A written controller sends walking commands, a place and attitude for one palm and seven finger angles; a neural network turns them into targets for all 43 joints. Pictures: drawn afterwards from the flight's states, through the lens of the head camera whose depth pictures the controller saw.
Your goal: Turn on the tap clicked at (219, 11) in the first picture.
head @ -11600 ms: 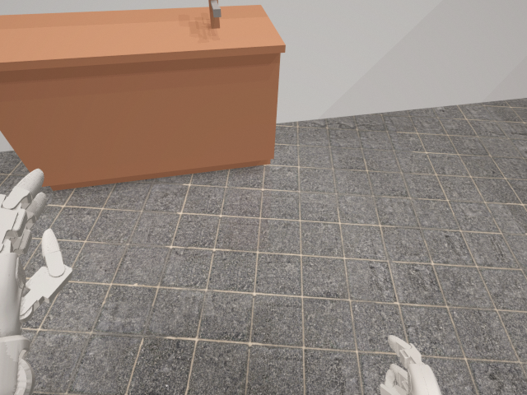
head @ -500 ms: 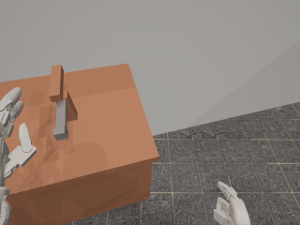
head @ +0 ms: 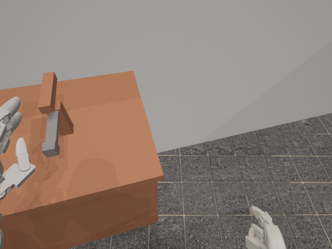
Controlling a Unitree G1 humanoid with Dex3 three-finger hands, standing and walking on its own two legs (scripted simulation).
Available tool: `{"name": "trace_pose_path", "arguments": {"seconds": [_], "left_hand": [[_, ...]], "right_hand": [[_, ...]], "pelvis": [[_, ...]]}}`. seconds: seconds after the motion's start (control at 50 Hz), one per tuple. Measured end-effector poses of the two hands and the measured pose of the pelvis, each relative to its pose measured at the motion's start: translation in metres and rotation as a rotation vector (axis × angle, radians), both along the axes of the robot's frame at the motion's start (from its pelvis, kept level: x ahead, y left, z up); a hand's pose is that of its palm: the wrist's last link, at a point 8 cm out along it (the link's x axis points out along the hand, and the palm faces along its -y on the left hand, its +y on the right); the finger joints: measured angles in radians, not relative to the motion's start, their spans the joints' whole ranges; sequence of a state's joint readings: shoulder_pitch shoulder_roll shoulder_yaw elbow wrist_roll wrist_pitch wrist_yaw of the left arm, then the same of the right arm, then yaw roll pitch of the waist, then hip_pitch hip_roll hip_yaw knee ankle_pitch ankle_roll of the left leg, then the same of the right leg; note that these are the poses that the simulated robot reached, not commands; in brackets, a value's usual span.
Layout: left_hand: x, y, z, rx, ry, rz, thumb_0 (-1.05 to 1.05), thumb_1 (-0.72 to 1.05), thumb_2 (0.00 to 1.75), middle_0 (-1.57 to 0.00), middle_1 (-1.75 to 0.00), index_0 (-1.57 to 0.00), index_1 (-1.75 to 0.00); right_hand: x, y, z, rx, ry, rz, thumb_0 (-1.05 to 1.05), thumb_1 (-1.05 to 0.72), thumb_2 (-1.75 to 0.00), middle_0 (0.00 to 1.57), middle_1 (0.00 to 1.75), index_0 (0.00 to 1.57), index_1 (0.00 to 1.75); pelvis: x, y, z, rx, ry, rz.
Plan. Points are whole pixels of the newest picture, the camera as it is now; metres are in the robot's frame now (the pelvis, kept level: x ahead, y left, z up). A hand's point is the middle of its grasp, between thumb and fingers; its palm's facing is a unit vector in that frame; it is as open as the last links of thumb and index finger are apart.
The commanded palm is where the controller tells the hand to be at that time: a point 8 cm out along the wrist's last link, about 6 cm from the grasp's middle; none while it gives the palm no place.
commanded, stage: shuffle to correct the standing spot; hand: left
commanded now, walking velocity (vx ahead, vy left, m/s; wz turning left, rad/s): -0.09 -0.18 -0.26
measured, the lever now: (51, 149) +0.32 +0.30 +0.06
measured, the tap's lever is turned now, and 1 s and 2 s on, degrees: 0 0 0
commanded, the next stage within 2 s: none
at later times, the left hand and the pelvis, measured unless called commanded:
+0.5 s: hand (20, 177) +0.20 +0.25 +0.16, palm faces +0.32 -0.86 -0.40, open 7.4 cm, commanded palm +0.15 +0.29 +0.18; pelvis -0.01 +0.01 +0.00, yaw -1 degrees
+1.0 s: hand (25, 168) +0.22 +0.25 +0.16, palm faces +0.32 -0.86 -0.41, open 7.4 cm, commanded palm +0.16 +0.29 +0.18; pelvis +0.00 +0.01 +0.00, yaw -1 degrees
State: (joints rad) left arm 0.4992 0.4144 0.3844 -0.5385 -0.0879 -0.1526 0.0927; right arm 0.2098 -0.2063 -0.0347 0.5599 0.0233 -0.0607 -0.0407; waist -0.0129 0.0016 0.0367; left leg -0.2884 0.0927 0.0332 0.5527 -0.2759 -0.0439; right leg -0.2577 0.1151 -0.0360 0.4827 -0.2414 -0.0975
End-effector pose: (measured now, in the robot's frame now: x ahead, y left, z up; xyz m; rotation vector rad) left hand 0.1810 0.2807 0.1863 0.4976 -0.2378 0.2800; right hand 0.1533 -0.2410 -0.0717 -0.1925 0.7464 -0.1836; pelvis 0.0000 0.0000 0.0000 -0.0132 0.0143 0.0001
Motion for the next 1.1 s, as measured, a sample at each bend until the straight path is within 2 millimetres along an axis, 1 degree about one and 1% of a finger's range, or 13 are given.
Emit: {"name": "trace_pose_path", "arguments": {"seconds": [0.14,0.28,0.42,0.52,0.58,0.66,0.78,0.88,1.1], "left_hand": [[-0.007,0.005,-0.005,-0.028,0.005,0.017,0.02,0.89,0.90,-0.22,-0.30,-0.21,-0.31],[-0.007,0.007,-0.004,-0.015,-0.003,0.000,0.02,0.89,0.90,-0.22,-0.30,-0.21,-0.31],[-0.013,0.006,-0.004,-0.019,-0.001,-0.009,0.02,0.89,0.90,-0.22,-0.30,-0.21,-0.31],[-0.015,0.015,-0.007,-0.043,0.002,0.005,0.02,0.89,0.90,-0.22,-0.30,-0.21,-0.31],[-0.011,0.021,-0.006,-0.033,0.003,0.016,0.02,0.89,0.90,-0.22,-0.30,-0.21,-0.31],[-0.006,0.023,-0.005,-0.018,0.001,0.018,0.02,0.89,0.90,-0.22,-0.30,-0.21,-0.31],[-0.004,0.014,-0.005,-0.015,0.012,-0.001,0.02,0.89,0.90,-0.21,-0.30,-0.21,-0.31],[-0.003,0.010,-0.007,-0.031,0.011,-0.006,0.02,0.89,0.90,-0.22,-0.30,-0.21,-0.31],[0.003,0.013,-0.004,-0.020,0.008,0.012,0.02,0.89,0.90,-0.22,-0.30,-0.21,-0.31]], "right_hand": [[0.004,0.011,0.002,0.005,-0.009,0.020,0.01,-0.90,-0.90,0.20,0.30,0.20,0.30],[0.001,0.021,0.002,0.016,-0.024,0.033,0.01,-0.90,-0.90,0.20,0.30,0.20,0.30],[-0.013,0.022,-0.003,0.027,-0.004,0.026,0.01,-0.90,-0.90,0.20,0.30,0.20,0.30],[-0.026,0.020,-0.002,-0.002,0.037,0.005,0.01,-0.90,-0.90,0.20,0.30,0.20,0.30],[-0.027,0.021,-0.001,-0.012,0.047,0.000,0.01,-0.90,-0.90,0.20,0.30,0.20,0.30],[-0.023,0.024,-0.001,0.000,0.035,0.008,0.01,-0.90,-0.90,0.20,0.30,0.20,0.30],[-0.011,0.027,-0.001,0.028,0.003,0.022,0.01,-0.90,-0.90,0.20,0.30,0.20,0.30],[-0.005,0.023,-0.001,0.022,-0.002,0.020,0.01,-0.90,-0.90,0.20,0.30,0.20,0.30],[0.000,0.017,0.002,0.004,0.005,0.011,0.01,-0.90,-0.90,0.20,0.30,0.20,0.30]], "pelvis": [[-0.003,0.004,0.000,0.002,0.003,-0.015],[-0.012,0.008,-0.001,0.002,-0.001,-0.024],[-0.016,0.009,-0.002,-0.010,0.001,-0.014],[-0.012,0.015,0.001,-0.004,-0.002,-0.015],[-0.010,0.018,0.002,-0.001,-0.001,-0.012],[-0.010,0.018,0.002,-0.004,-0.004,-0.008],[-0.009,0.015,0.001,-0.011,-0.001,-0.018],[-0.007,0.013,0.000,-0.010,0.005,-0.016],[0.000,0.011,0.001,-0.007,0.001,-0.011]]}}
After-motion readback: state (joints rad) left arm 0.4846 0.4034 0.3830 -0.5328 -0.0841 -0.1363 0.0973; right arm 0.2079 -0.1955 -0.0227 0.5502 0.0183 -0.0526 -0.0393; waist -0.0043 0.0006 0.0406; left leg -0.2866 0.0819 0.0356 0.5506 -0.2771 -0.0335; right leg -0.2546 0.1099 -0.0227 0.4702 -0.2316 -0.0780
